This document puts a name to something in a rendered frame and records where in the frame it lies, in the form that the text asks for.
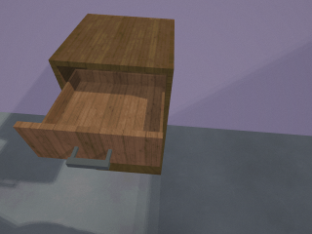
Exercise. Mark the drawer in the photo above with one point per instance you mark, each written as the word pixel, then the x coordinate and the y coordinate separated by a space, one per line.
pixel 99 110

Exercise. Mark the handle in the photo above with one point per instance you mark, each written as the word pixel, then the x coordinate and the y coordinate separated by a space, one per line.
pixel 85 163

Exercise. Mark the cabinet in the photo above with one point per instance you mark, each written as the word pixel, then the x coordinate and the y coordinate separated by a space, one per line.
pixel 121 44

